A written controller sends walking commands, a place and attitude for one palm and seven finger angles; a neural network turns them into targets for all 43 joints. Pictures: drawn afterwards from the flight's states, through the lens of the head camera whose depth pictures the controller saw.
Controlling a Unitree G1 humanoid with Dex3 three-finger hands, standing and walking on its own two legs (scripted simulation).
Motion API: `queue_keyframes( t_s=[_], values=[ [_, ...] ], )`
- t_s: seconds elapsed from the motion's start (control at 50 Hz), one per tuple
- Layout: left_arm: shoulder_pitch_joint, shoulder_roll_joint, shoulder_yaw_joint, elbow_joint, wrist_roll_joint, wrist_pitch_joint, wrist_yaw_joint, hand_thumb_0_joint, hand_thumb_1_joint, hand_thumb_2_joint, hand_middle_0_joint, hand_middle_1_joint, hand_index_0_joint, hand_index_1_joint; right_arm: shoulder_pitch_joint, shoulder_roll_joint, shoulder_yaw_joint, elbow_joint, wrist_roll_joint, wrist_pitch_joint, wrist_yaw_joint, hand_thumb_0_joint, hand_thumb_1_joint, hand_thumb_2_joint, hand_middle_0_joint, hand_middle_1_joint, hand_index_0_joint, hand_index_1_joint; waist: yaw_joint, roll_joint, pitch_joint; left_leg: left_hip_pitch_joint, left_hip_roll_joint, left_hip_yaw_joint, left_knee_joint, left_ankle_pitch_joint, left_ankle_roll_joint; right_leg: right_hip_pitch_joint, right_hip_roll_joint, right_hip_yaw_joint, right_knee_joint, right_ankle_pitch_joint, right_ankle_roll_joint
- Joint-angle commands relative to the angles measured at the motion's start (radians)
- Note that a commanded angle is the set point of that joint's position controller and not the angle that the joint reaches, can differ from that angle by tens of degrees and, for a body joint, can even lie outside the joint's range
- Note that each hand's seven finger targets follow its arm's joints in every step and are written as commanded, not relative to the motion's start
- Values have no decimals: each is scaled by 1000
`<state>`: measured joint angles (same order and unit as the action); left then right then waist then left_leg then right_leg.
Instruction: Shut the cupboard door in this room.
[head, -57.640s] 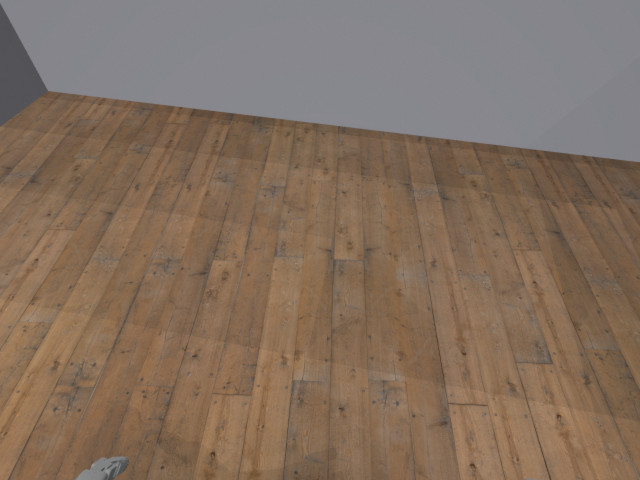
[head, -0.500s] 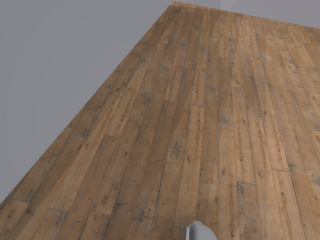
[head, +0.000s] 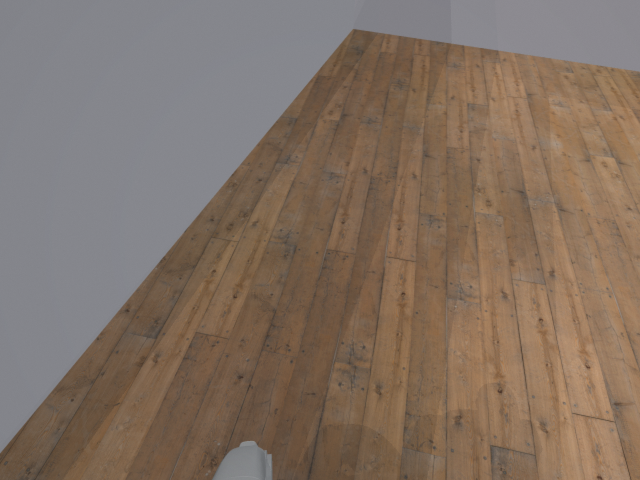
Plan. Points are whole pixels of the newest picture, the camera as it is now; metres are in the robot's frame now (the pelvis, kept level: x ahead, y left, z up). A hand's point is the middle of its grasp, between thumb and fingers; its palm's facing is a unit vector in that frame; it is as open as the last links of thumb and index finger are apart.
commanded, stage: walk to a spot facing it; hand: left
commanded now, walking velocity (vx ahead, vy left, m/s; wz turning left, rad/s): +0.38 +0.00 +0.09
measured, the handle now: out of the picture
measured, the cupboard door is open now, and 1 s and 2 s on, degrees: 71 71 71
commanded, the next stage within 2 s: turn to face it in 0.38 s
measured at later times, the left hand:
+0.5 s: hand (192, 397) +0.27 +0.23 -0.17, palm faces +0.01 -0.98 -0.18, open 7.4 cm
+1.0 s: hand (231, 327) +0.40 +0.19 -0.17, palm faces +0.18 -0.96 -0.19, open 7.3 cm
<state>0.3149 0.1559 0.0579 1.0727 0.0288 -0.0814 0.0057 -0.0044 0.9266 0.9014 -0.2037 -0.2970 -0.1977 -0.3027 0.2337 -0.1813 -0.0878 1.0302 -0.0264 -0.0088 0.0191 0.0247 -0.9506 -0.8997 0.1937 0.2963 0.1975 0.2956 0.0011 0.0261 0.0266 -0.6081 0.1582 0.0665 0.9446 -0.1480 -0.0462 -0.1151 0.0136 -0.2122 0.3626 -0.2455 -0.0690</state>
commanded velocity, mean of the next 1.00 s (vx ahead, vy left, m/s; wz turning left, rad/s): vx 0.14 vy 0.00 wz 0.21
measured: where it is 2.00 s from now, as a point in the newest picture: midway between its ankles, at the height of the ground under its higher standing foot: (335, 462)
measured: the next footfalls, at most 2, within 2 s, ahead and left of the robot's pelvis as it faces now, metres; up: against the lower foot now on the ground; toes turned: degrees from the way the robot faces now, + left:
left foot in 0.20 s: +0.21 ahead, +0.15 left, +0.00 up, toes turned +11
right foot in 0.64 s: +0.42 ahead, -0.11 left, +0.00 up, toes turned -12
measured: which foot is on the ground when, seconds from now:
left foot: up 0.00-0.18, down 0.20-0.64, up 0.66-1.00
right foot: down 0.00-0.20, up 0.22-0.62, down 0.64-1.00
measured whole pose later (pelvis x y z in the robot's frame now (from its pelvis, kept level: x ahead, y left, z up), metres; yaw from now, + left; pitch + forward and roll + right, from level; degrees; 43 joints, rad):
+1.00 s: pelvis +0.32 +0.00 -0.01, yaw +9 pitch +0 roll -1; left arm 0.13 0.16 0.06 0.95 0.04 0.00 0.02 -0.01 0.92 0.90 -0.21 -0.30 -0.20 -0.30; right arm 0.23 -0.17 -0.09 0.99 -0.01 0.05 0.02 0.01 -0.91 -0.90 0.19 0.30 0.20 0.30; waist -0.02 0.00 0.06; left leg -0.45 0.10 0.10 0.92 -0.41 -0.06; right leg -0.30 -0.15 -0.35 0.51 -0.19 -0.02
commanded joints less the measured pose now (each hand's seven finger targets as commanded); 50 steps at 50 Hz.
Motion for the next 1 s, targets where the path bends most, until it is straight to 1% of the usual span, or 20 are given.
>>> queue_keyframes(
  t_s=[0.0,0.08,0.12,0.14,0.16,0.18,0.2,0.26,0.32,0.38,0.5,0.54,0.58,0.6,0.62,0.64,0.66,0.7,0.76,0.98],
  values=[
    [112,112,8,-3,-8,-20,4,0,900,900,-200,-300,-200,-300,-124,2,25,-96,-2,-29,21,0,-900,-900,200,300,200,300,48,-101,98,-29,-13,16,-189,9,17,33,-309,178,-206,122,-74],
    [150,130,8,26,-6,-8,6,0,900,900,-200,-300,-200,-300,-164,-10,30,-116,-2,-39,20,0,-900,-900,200,300,200,300,54,-117,80,55,-55,55,-295,-71,50,128,-323,158,-127,310,-68],
    [141,136,8,33,-9,-6,6,0,900,900,-200,-300,-200,-300,-83,-31,26,-95,-6,-46,8,0,-900,-900,200,300,200,300,4,-90,25,219,-106,101,-362,-102,69,123,-306,116,18,523,-53],
    [118,137,8,30,-11,-5,7,0,900,900,-200,-300,-200,-300,54,-57,16,-57,-9,-53,-1,0,-900,-900,200,300,200,300,-59,-70,-52,435,-116,95,-432,-55,86,49,-269,74,202,567,-24],
    [119,114,3,14,-17,-6,0,0,900,900,-200,-300,-200,-300,218,-144,-5,-16,-16,-58,-14,0,-900,-900,200,300,200,300,-127,41,-168,735,16,-68,-467,-48,141,-160,-195,36,451,401,25],
    [128,59,-5,-15,-24,-11,-14,0,900,900,-200,-300,-200,-300,335,-260,-34,12,-15,-60,-26,0,-900,-900,200,300,200,300,-146,277,-247,937,295,-452,-561,67,257,-448,-48,30,780,-227,68],
    [73,87,1,-41,-15,-12,-7,0,900,900,-200,-300,-200,-300,308,-263,-30,16,6,-50,-27,0,-900,-900,200,300,200,300,-134,195,-230,873,349,-465,-627,-12,291,-521,-69,138,905,-326,48],
    [-9,56,9,-32,-1,13,-21,0,900,900,-200,-300,-200,-300,120,-122,0,-23,-1,-66,-35,0,-900,-900,200,300,200,300,-57,67,22,526,259,-263,-729,-108,207,-549,-164,195,928,-118,65],
    [50,10,9,-17,4,51,-23,0,900,900,-200,-300,-200,-300,106,-73,14,-12,3,-81,-40,0,-900,-900,200,300,200,300,1,53,34,437,186,-53,-746,54,168,-493,-162,184,850,-33,84],
    [24,3,17,-51,6,67,-27,0,900,900,-200,-300,-200,-300,109,-56,7,-28,3,-85,-38,0,-900,-900,200,300,200,300,16,69,68,418,170,39,-770,115,171,-523,-170,178,755,53,96],
    [-134,21,11,-127,0,59,-31,0,900,900,-200,-300,-200,-300,150,-84,3,-6,0,-69,-36,0,-900,-900,200,300,200,300,-19,108,105,482,134,120,-674,404,158,-422,-112,84,372,108,85],
    [-108,39,9,-122,0,48,-23,0,900,900,-200,-300,-200,-300,150,-98,2,9,2,-58,-38,0,-900,-900,200,300,200,300,-3,97,70,482,131,83,-589,498,150,-295,-77,58,293,100,74],
    [32,79,13,-80,2,35,-16,0,900,900,-200,-300,-200,-300,126,-105,5,14,9,-50,-37,0,-900,-900,200,300,200,300,76,80,-23,461,89,78,-411,491,113,-69,-61,37,171,196,77],
    [113,143,25,-50,4,20,-8,0,900,900,-200,-300,-200,-300,141,-76,11,17,16,-49,-32,0,-900,-900,200,300,200,300,112,-13,-91,366,35,83,-238,317,74,112,-143,102,130,383,70],
    [197,242,49,-28,8,6,3,0,900,900,-200,-300,-200,-300,183,-11,21,0,28,-47,-25,0,-900,-900,200,300,200,300,124,-273,-197,163,-105,110,57,-249,35,304,-424,375,127,752,-25],
    [181,275,42,-51,-12,15,5,0,900,900,-200,-300,-200,-300,192,-28,19,-25,35,-22,-37,0,-900,-900,200,300,200,300,100,-230,-218,177,-120,-25,223,-498,34,212,-538,415,66,894,-99],
    [86,259,44,-70,-12,17,10,0,900,900,-200,-300,-200,-300,180,-17,17,-15,33,-6,-38,0,-900,-900,200,300,200,300,81,-266,-216,160,-92,-80,314,-472,27,126,-534,422,9,694,-111],
    [-75,191,33,-123,-15,33,19,0,900,900,-200,-300,-200,-300,140,-40,8,-2,20,15,-27,0,-900,-900,200,300,200,300,38,-177,-105,112,-47,-82,382,-320,11,-24,-459,304,-40,337,-62],
    [-166,144,26,-158,-7,42,27,0,900,900,-200,-300,-200,-300,166,-22,5,3,12,43,-15,0,-900,-900,200,300,200,300,-17,-186,-72,155,-39,-51,281,-234,-7,-169,-400,157,-103,132,-14],
    [-135,206,62,-179,6,74,29,0,900,900,-200,-300,-200,-300,12,-34,-5,-122,11,41,7,0,-900,-900,200,300,200,300,13,-179,-35,190,-52,36,-154,-284,0,-112,-455,52,-39,11,-35]
  ],
)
